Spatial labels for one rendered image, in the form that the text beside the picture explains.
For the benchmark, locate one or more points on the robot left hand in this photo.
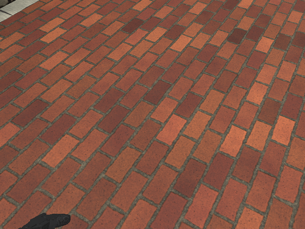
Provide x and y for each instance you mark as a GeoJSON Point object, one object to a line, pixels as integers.
{"type": "Point", "coordinates": [44, 221]}

